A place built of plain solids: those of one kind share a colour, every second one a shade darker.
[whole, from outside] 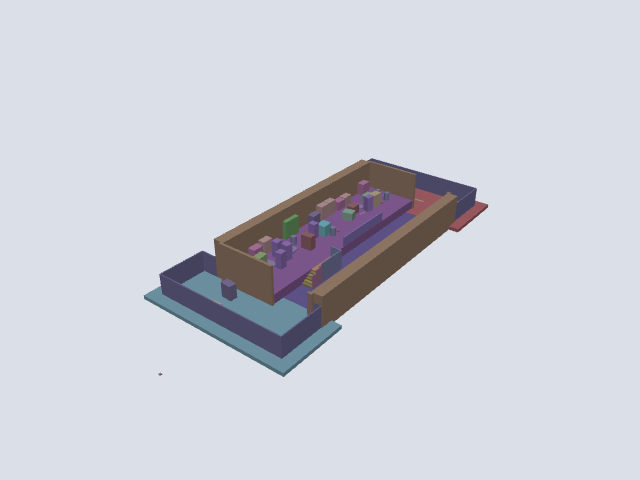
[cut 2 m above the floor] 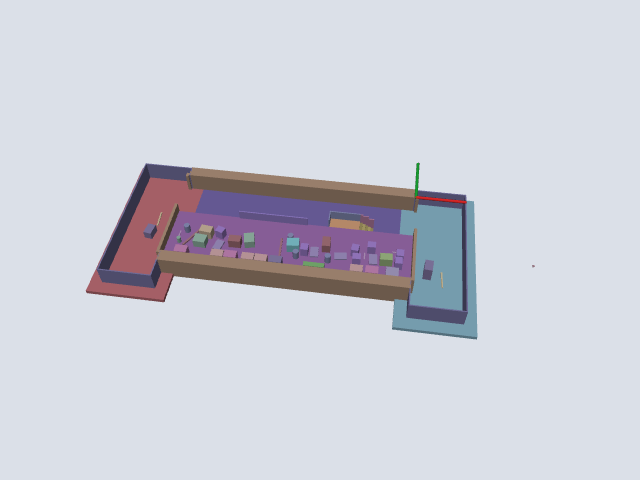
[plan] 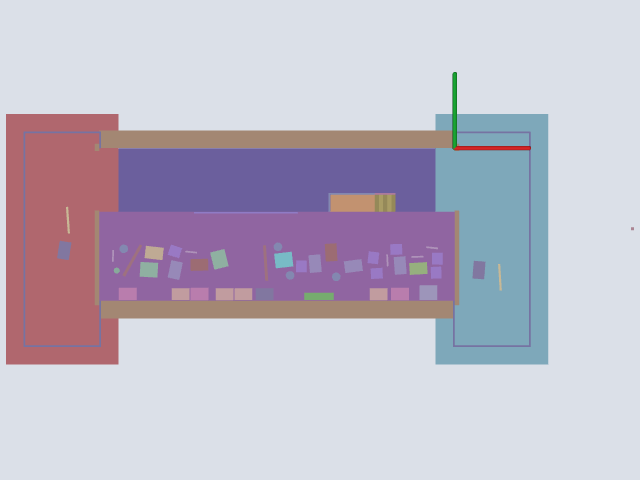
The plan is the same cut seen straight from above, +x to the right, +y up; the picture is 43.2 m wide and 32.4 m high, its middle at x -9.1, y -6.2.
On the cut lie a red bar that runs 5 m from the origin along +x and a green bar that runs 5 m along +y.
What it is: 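An old goods shed from its cart road; 6 steps of 0.167 m up onto the bank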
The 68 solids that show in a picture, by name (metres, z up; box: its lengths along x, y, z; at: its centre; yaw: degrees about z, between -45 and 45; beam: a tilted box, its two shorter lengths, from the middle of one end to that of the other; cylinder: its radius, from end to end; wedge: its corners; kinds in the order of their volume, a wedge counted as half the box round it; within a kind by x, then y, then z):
{
 "wall_plaster_1": {"box": [0.3, 6.4, 4.6], "at": [-24.15, -7.4, 0.9]},
 "wall_plaster_2": {"box": [0.3, 0.5, 3.6], "at": [-24.15, 0.05, 0.4]},
 "wall_plaster_3": {"box": [24.0, 1.2, 4.6], "at": [-12.0, -10.9, 0.9]},
 "wall_plaster_4": {"box": [24.0, 1.2, 3.6], "at": [-12.0, 0.6, 0.4]},
 "wall_plaster_5": {"box": [0.3, 6.4, 4.6], "at": [0.15, -7.4, 0.9]},
 "wall_plaster_6": {"box": [0.3, 0.4, 3.6], "at": [0.15, -4.4, 0.4]},
 "wall_plaster_7": {"box": [0.3, 0.5, 3.6], "at": [0.15, 0.05, 0.4]},
 "floor_bank_tile_1": {"box": [24.0, 6.0, 1.4], "at": [-12.0, -7.3, -0.7]},
 "yard_east_concrete_1": {"box": [7.6, 16.9, 0.4], "at": [-26.5, -6.15, -1.2]},
 "yard_west_concrete_1": {"box": [7.6, 16.9, 0.4], "at": [2.5, -6.15, -1.2]},
 "floor_road_concrete_1": {"box": [24.0, 4.3, 0.4], "at": [-12.0, -2.15, -1.2]},
 "fence_metal_1": {"box": [0.12, 14.54, 2.6], "at": [-29.06, -6.15, -0.1]},
 "fence_metal_2": {"box": [5.24, 0.12, 2.6], "at": [-26.5, -13.36, -0.1]},
 "fence_metal_3": {"box": [5.24, 0.12, 2.6], "at": [-26.5, 1.06, -0.1]},
 "fence_metal_4": {"box": [0.12, 3.12, 2.6], "at": [-23.94, -11.86, -0.1]},
 "fence_metal_5": {"box": [0.12, 3.12, 2.6], "at": [-0.06, -11.86, -0.1]},
 "fence_metal_6": {"box": [5.24, 0.12, 2.6], "at": [2.5, -13.36, -0.1]},
 "fence_metal_7": {"box": [5.24, 0.12, 2.6], "at": [2.5, 1.06, -0.1]},
 "fence_metal_8": {"box": [0.12, 14.54, 2.6], "at": [5.06, -6.15, -0.1]},
 "cage_plat_1": {"box": [0.8, 0.72, 1.66], "at": [-18.89, -6.97, 0.83], "yaw": -17.7},
 "cage_plat_2": {"box": [0.72, 0.8, 1.65], "at": [-10.35, -7.98, 0.83], "yaw": -0.1},
 "cage_plat_3": {"box": [0.72, 0.8, 1.66], "at": [-5.5, -7.4, 0.83], "yaw": -6.7},
 "cage_plat_4": {"box": [0.8, 0.72, 1.73], "at": [-5.27, -8.46, 0.87], "yaw": 3.1},
 "cage_plat_5": {"box": [0.8, 0.72, 1.72], "at": [-3.95, -6.83, 0.86], "yaw": 1.3},
 "cage_plat_6": {"box": [0.72, 0.8, 1.72], "at": [-1.26, -8.4, 0.86], "yaw": 1.9},
 "cage_plat_7": {"box": [0.72, 0.8, 1.71], "at": [-1.18, -7.46, 0.85], "yaw": -0.6},
 "load_bales_1": {"box": [1.2, 0.8, 1.08], "at": [-18.51, -9.86, 0.54]},
 "load_bales_2": {"box": [1.2, 0.8, 1.6], "at": [-15.53, -9.86, 0.8]},
 "load_bales_3": {"box": [1.2, 0.8, 1.59], "at": [-14.27, -9.86, 0.8]},
 "load_bales_4": {"box": [1.2, 0.8, 1.43], "at": [-5.15, -9.86, 0.71]},
 "load_sacks_1": {"box": [1.22, 0.84, 1.41], "at": [-22.08, -9.84, 0.7]},
 "load_sacks_2": {"box": [1.22, 0.84, 1.01], "at": [-17.24, -9.84, 0.51]},
 "load_sacks_3": {"box": [1.22, 0.84, 1.22], "at": [-3.7, -9.84, 0.61]},
 "floor_stairhead_tile_1": {"box": [3.0, 1.15, 1.05], "at": [-6.9, -3.73, -0.53]},
 "pallets_1": {"box": [0.8, 1.2, 0.84], "at": [-26.36, -6.9, -0.58], "yaw": -8.9},
 "pallets_2": {"box": [1.2, 0.8, 1.05], "at": [-12.84, -9.86, 0.52]},
 "pallets_3": {"box": [0.8, 1.2, 1.54], "at": [1.63, -8.23, -0.23], "yaw": -4.4},
 "pallets_plat_1": {"box": [1.2, 0.8, 0.97], "at": [-17.24, -7.88, 0.49], "yaw": 1.3},
 "pallets_plat_2": {"box": [0.8, 1.2, 1.5], "at": [-8.35, -7.04, 0.75], "yaw": 3.3},
 "stair_road_concrete_1": {"box": [0.28, 1.15, 0.88], "at": [-5.26, -3.73, -0.61]},
 "stair_road_concrete_2": {"box": [0.56, 1.15, 0.72], "at": [-5.12, -3.73, -0.69]},
 "stair_road_concrete_3": {"box": [0.84, 1.15, 0.55], "at": [-4.98, -3.73, -0.78]},
 "stair_road_concrete_4": {"box": [1.12, 1.15, 0.38], "at": [-4.84, -3.73, -0.86]},
 "stair_road_concrete_5": {"box": [1.4, 1.15, 0.22], "at": [-4.7, -3.73, -0.94]},
 "stillage_plat_1": {"box": [1.2, 1.0, 0.86], "at": [-20.65, -8.21, 0.43], "yaw": -3.3},
 "stillage_plat_2": {"box": [1.0, 1.2, 0.88], "at": [-15.89, -7.51, 0.44], "yaw": 14.0},
 "shelf_1": {"box": [2.0, 0.5, 1.98], "at": [-9.17, -10.01, 0.99]},
 "load_sacks_plat_1": {"box": [1.22, 0.84, 1.48], "at": [-20.29, -7.08, 0.74], "yaw": -6.5},
 "load_bales_plat_1": {"box": [1.2, 0.8, 1.52], "at": [-2.46, -8.12, 0.76], "yaw": 3.4},
 "load_crate_plat_1": {"box": [1.2, 1.0, 1.21], "at": [-11.55, -7.55, 0.6], "yaw": 6.5},
 "load_crate_1": {"box": [1.2, 1.0, 0.92], "at": [-1.79, -9.76, 0.46]},
 "rail_stairhead_1": {"box": [0.12, 1.15, 2.1], "at": [-8.46, -3.73, 0.05]},
 "rail_stairhead_2": {"box": [3.12, 0.12, 2.1], "at": [-6.96, -3.09, 0.05]},
 "drum_plat_1": {"cylinder": 0.29, "from": [-22.35, -6.8, 0.0], "to": [-22.35, -6.8, 0.88]},
 "drum_plat_2": {"cylinder": 0.29, "from": [-11.94, -6.66, 0.0], "to": [-11.94, -6.66, 0.89]},
 "drum_plat_3": {"cylinder": 0.29, "from": [-11.12, -8.59, 0.0], "to": [-11.12, -8.59, 0.88]},
 "drum_plat_4": {"cylinder": 0.29, "from": [-8.01, -8.68, 0.0], "to": [-8.01, -8.68, 0.89]},
 "rail_bank_1": {"box": [7.0, 0.12, 1.1], "at": [-14.1, -4.36, 0.55]},
 "pallet_plat_1": {"box": [0.8, 1.2, 0.19], "at": [-18.87, -8.23, 0.05], "yaw": -11.7},
 "pallet_plat_2": {"box": [0.8, 1.2, 0.19], "at": [-9.43, -7.8, 0.05], "yaw": 4.9},
 "pallet_plat_3": {"box": [1.2, 0.8, 0.19], "at": [-6.85, -7.96, 0.05], "yaw": 7.4},
 "pallet_plat_4": {"box": [0.8, 1.2, 0.19], "at": [-3.69, -7.92, 0.05], "yaw": 4.2},
 "rail_road_1": {"box": [0.56, 0.12, 1.77], "at": [-4.84, -3.09, -0.12]},
 "rail_road_2": {"box": [0.56, 0.12, 1.43], "at": [-4.28, -3.09, -0.28]},
 "baulk_plat_1": {"box": [0.2, 2.4, 0.18], "at": [-21.77, -7.58, 0.04], "yaw": -29.3},
 "baulk_plat_2": {"box": [0.2, 2.4, 0.18], "at": [-12.77, -7.76, 0.04], "yaw": 3.6},
 "stop_1": {"box": [0.15, 1.8, 0.15], "at": [-26.11, -4.86, -0.97], "yaw": 3.9},
 "stop_2": {"box": [0.15, 1.8, 0.17], "at": [3.05, -8.72, -0.97], "yaw": 3.4}
}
